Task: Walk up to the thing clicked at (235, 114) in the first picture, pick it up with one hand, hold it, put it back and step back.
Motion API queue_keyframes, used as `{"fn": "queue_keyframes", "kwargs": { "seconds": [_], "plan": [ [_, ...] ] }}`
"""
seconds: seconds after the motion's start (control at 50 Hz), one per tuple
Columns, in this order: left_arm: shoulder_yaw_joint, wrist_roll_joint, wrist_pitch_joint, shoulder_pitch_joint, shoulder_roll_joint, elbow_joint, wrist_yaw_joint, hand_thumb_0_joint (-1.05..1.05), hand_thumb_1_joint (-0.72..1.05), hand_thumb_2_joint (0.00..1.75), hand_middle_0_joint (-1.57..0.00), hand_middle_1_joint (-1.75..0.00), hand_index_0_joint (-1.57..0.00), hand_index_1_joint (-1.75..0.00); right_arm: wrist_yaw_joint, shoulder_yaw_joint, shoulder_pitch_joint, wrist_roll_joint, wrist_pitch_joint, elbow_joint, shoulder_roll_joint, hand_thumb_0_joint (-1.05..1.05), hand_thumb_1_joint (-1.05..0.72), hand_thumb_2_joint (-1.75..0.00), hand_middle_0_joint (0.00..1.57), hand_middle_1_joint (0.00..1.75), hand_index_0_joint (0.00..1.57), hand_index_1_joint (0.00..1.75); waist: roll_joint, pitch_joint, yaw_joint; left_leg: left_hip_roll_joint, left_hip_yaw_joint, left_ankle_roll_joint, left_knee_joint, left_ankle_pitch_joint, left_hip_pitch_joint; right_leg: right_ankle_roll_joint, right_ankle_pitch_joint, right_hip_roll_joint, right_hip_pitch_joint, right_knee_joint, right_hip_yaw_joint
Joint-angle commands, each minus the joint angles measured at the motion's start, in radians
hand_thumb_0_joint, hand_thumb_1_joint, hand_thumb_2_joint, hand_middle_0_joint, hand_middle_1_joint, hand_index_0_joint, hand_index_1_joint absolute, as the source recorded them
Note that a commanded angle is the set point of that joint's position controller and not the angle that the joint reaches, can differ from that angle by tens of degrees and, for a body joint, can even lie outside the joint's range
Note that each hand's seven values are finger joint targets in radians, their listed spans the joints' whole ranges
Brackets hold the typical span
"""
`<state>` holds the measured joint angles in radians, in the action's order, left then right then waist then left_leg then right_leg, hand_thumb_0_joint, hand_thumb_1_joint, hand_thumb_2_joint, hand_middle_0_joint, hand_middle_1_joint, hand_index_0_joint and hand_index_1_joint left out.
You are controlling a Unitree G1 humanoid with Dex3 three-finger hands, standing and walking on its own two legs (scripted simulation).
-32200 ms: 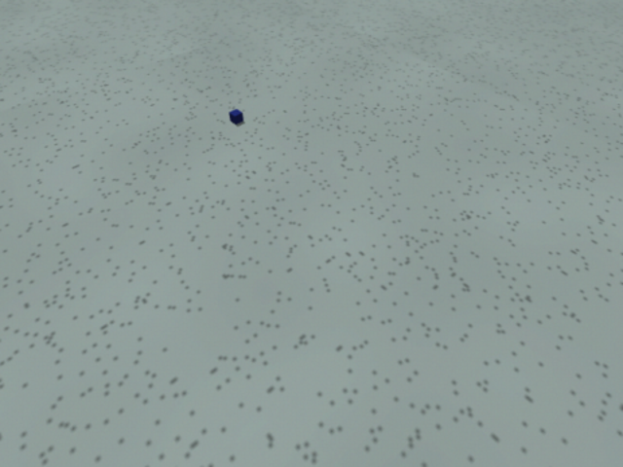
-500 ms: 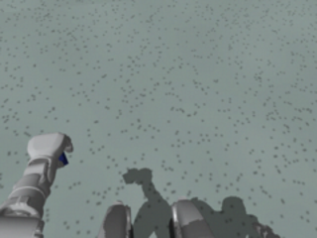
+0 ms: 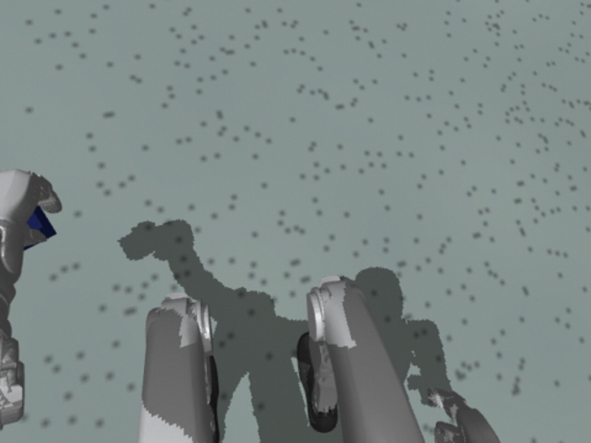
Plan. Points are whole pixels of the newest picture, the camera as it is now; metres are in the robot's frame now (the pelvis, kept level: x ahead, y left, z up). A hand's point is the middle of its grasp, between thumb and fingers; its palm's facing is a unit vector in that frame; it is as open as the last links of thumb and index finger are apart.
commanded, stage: crouch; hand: left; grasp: from above
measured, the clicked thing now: (22, 224) +0.43 +0.35 -0.20
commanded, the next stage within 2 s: lower in 0.82 s
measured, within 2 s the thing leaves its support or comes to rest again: rests again in 1.78 s
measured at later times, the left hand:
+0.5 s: hand (44, 230) +0.43 +0.34 -0.25, palm faces -0.45 -0.10 -0.89, open 5.9 cm
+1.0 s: hand (52, 231) +0.44 +0.35 -0.30, palm faces -0.44 -0.11 -0.89, open 5.9 cm
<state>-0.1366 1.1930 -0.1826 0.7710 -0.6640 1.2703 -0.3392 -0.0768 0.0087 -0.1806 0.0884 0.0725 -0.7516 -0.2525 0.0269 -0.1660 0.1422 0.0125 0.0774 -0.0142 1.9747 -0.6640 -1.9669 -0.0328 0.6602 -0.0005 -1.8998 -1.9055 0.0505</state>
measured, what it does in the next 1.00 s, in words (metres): lowers itself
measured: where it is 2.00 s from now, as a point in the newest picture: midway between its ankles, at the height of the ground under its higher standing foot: (262, 408)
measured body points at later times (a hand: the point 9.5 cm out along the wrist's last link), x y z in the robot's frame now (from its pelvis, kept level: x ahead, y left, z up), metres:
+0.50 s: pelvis -0.01 +0.00 -0.09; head +0.23 +0.06 +0.28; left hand +0.45 +0.34 -0.20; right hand +0.04 -0.28 -0.20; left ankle +0.07 +0.11 -0.43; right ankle +0.08 -0.14 -0.43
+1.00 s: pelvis -0.01 +0.00 -0.13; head +0.24 +0.07 +0.23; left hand +0.46 +0.35 -0.25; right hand +0.04 -0.28 -0.23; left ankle +0.07 +0.11 -0.43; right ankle +0.08 -0.14 -0.43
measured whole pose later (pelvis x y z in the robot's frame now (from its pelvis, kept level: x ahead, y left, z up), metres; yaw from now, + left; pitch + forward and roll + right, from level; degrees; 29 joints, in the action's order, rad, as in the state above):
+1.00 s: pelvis -0.01 +0.00 -0.13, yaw -5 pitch +33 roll -10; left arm -0.24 1.27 -0.28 0.92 -0.92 1.45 -0.34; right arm -0.15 -0.09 -0.12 0.15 0.04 -0.74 -0.29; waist -0.04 -0.01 0.21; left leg 0.01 0.15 -0.01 2.42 -0.69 -2.32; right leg -0.04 0.68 0.02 -2.22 -2.30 0.10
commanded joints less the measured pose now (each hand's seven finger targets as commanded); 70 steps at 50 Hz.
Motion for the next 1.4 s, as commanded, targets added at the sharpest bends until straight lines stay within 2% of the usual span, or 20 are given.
{"fn": "queue_keyframes", "kwargs": {
  "seconds": [0.0,0.04,0.16,0.2,0.32,0.4,0.42,0.46,0.5,0.7,0.76,0.8,0.9,0.92,1.02,1.06,1.1,1.22,1.36,1.38],
  "plan": [
    [-0.075,0.005,-0.008,0.325,-0.344,-0.153,-0.054,0.0,0.78,0.28,-1.1,-0.39,-1.15,-0.33,-0.009,0.085,-0.21,0.013,0.012,0.014,-0.248,0.0,-0.9,-0.9,0.2,0.3,0.2,0.3,0.263,-0.679,0.005,-0.002,0.009,0.009,-0.189,0.286,0.619,0.073,-0.219,0.018,0.176,0.131,0.052],
    [-0.093,0.018,-0.022,0.386,-0.394,-0.204,-0.054,0.0,0.76,0.29,-1.09,-0.36,-1.14,-0.31,-0.019,0.073,-0.21,0.016,0.007,0.014,-0.234,0.0,-0.9,-0.9,0.2,0.3,0.2,0.3,0.283,-0.703,0.0,-0.003,0.002,0.007,-0.153,0.299,0.6,0.074,-0.235,0.023,0.176,0.1,0.054],
    [-0.092,0.031,-0.029,0.35,-0.392,-0.101,-0.048,0.0,0.74,0.26,-1.08,-0.34,-1.13,-0.29,-0.036,0.074,-0.193,0.027,-0.001,0.008,-0.255,0.0,-0.9,-0.9,0.2,0.3,0.2,0.3,0.257,-0.607,0.01,-0.005,-0.009,-0.001,-0.096,0.177,0.452,0.073,-0.169,0.029,0.118,0.043,0.063],
    [-0.108,0.033,-0.029,0.391,-0.433,-0.112,-0.05,0.0,0.72,0.25,-1.07,-0.31,-1.12,-0.27,-0.039,0.074,-0.179,0.026,-0.003,0.013,-0.261,0.0,-0.89,-0.9,0.2,0.3,0.2,0.3,0.265,-0.637,0.009,-0.003,-0.016,-0.006,-0.067,0.182,0.438,0.072,-0.177,0.037,0.109,0.025,0.063],
    [-0.102,0.034,-0.04,0.394,-0.437,-0.062,-0.043,0.0,0.73,0.24,-1.09,-0.27,-1.12,-0.23,-0.05,0.068,-0.178,0.031,-0.003,0.007,-0.276,0.0,-0.9,-0.9,0.2,0.3,0.2,0.3,0.289,-0.578,0.028,0.002,0.019,0.006,-0.04,0.167,0.413,0.071,-0.162,0.028,0.011,-0.056,0.082],
    [-0.148,0.05,-0.062,0.42,-0.525,-0.103,-0.042,0.0,0.73,0.27,-1.1,-0.28,-1.13,-0.25,-0.058,0.059,-0.195,0.038,-0.01,0.007,-0.277,0.0,-0.9,-0.9,0.2,0.3,0.2,0.3,0.289,-0.63,0.017,-0.004,-0.006,0.001,0.024,0.226,0.382,0.07,-0.217,0.035,0.058,-0.079,0.077],
    [-0.116,0.049,-0.055,0.369,-0.462,-0.016,-0.038,0.0,0.73,0.27,-1.1,-0.27,-1.13,-0.24,-0.059,0.052,-0.182,0.039,-0.013,0.005,-0.275,0.0,-0.9,-0.9,0.2,0.3,0.2,0.3,0.262,-0.603,0.024,-0.006,-0.006,-0.002,0.03,0.202,0.366,0.069,-0.191,0.037,0.03,-0.079,0.077],
    [-0.137,0.044,-0.072,0.433,-0.514,-0.073,-0.042,0.0,0.73,0.27,-1.08,-0.31,-1.12,-0.27,-0.061,0.049,-0.195,0.045,-0.015,0.002,-0.275,0.0,-0.9,-0.9,0.2,0.3,0.2,0.3,0.266,-0.606,0.033,-0.006,-0.015,-0.007,0.055,0.191,0.337,0.066,-0.198,0.04,0.049,-0.077,0.079],
    [-0.131,0.049,-0.072,0.399,-0.506,-0.018,-0.04,0.0,0.73,0.25,-1.08,-0.29,-1.12,-0.25,-0.061,0.04,-0.182,0.047,-0.017,0.002,-0.281,0.0,-0.9,-0.9,0.2,0.3,0.2,0.3,0.255,-0.587,0.032,-0.008,-0.015,-0.007,0.067,0.177,0.313,0.066,-0.182,0.039,0.036,-0.092,0.08],
    [-0.16,0.068,-0.094,0.433,-0.591,0.001,-0.057,0.0,0.75,0.27,-1.1,-0.29,-1.14,-0.26,-0.067,0.009,-0.171,0.063,-0.021,0.002,-0.291,0.0,-0.9,-0.9,0.2,0.3,0.2,0.3,0.289,-0.56,0.042,-0.006,-0.015,-0.008,0.131,0.173,0.25,0.065,-0.191,0.047,0.007,-0.154,0.103],
    [-0.138,0.06,-0.087,0.43,-0.573,0.04,-0.057,0.0,0.73,0.25,-1.09,-0.27,-1.12,-0.24,-0.067,-0.001,-0.154,0.061,-0.022,0.006,-0.295,0.0,-0.9,-0.9,0.2,0.3,0.2,0.3,0.283,-0.52,0.048,-0.005,-0.01,-0.009,0.134,0.131,0.225,0.066,-0.156,0.048,-0.026,-0.161,0.105],
    [-0.141,0.058,-0.091,0.456,-0.598,0.018,-0.059,0.0,0.71,0.23,-1.07,-0.26,-1.11,-0.23,-0.063,-0.002,-0.138,0.062,-0.022,0.012,-0.299,0.0,-0.9,-0.9,0.2,0.3,0.2,0.3,0.305,-0.524,0.048,-0.002,-0.005,-0.009,0.136,0.106,0.217,0.069,-0.14,0.052,-0.044,-0.174,0.112],
    [-0.142,0.06,-0.086,0.429,-0.603,0.009,-0.053,0.0,0.73,0.27,-1.11,-0.26,-1.13,-0.24,-0.067,-0.007,-0.151,0.061,-0.026,0.009,-0.302,0.0,-0.91,-0.9,0.2,0.3,0.2,0.3,0.309,-0.553,0.049,-0.002,0.001,-0.005,0.158,0.171,0.239,0.066,-0.195,0.053,-0.024,-0.197,0.117],
    [-0.151,0.046,-0.085,0.42,-0.592,0.009,-0.056,0.0,0.68,0.29,-1.11,-0.24,-1.12,-0.23,-0.065,-0.006,-0.146,0.063,-0.027,0.01,-0.305,0.0,-0.9,-0.9,0.2,0.3,0.2,0.3,0.306,-0.535,0.047,-0.003,0.004,-0.004,0.15,0.164,0.244,0.065,-0.184,0.049,-0.042,-0.198,0.119],
    [-0.13,0.061,-0.098,0.425,-0.604,0.063,-0.054,0.0,0.65,0.27,-1.1,-0.2,-1.11,-0.2,-0.067,-0.028,-0.142,0.066,-0.03,0.007,-0.303,0.0,-0.9,-0.9,0.2,0.3,0.2,0.3,0.291,-0.486,0.07,-0.004,0.005,-0.008,0.194,0.177,0.181,0.064,-0.2,0.055,-0.048,-0.219,0.125],
    [-0.159,0.061,-0.115,0.439,-0.639,0.025,-0.061,0.0,0.7,0.29,-1.13,-0.21,-1.14,-0.21,-0.066,-0.028,-0.145,0.075,-0.028,0.009,-0.312,0.0,-0.9,-0.9,0.2,0.3,0.2,0.3,0.294,-0.51,0.071,-0.002,0.003,-0.009,0.212,0.203,0.197,0.06,-0.225,0.057,-0.031,-0.222,0.131],
    [-0.141,0.068,-0.119,0.415,-0.612,0.08,-0.061,0.0,0.71,0.29,-1.14,-0.21,-1.15,-0.21,-0.071,-0.039,-0.142,0.08,-0.028,0.007,-0.31,0.0,-0.9,-0.9,0.2,0.3,0.2,0.3,0.294,-0.489,0.08,-0.002,0.004,-0.007,0.218,0.205,0.196,0.06,-0.221,0.058,-0.036,-0.229,0.134],
    [-0.178,0.077,-0.145,0.441,-0.676,0.067,-0.097,0.0,0.75,0.28,-1.16,-0.22,-1.17,-0.21,-0.073,-0.046,-0.126,0.094,-0.023,0.014,-0.327,0.0,-0.9,-0.9,0.2,0.3,0.2,0.3,0.353,-0.499,0.082,0.005,0.021,0.001,0.231,0.211,0.226,0.063,-0.218,0.062,-0.068,-0.264,0.154],
    [-0.187,0.085,-0.138,0.443,-0.703,0.095,-0.139,0.0,0.75,0.28,-1.14,-0.2,-1.15,-0.19,-0.074,-0.061,-0.111,0.109,-0.016,0.013,-0.335,0.0,-0.89,-0.89,0.2,0.3,0.2,0.3,0.351,-0.483,0.093,0.006,0.016,-0.002,0.257,0.194,0.185,0.06,-0.214,0.068,-0.061,-0.273,0.162],
    [-0.169,0.091,-0.136,0.427,-0.688,0.123,-0.14,0.0,0.73,0.26,-1.13,-0.18,-1.14,-0.17,-0.075,-0.069,-0.107,0.111,-0.015,0.007,-0.33,0.0,-0.89,-0.89,0.2,0.3,0.2,0.3,0.34,-0.478,0.096,0.007,0.015,-0.004,0.27,0.198,0.176,0.06,-0.221,0.072,-0.059,-0.274,0.16]
  ]
}}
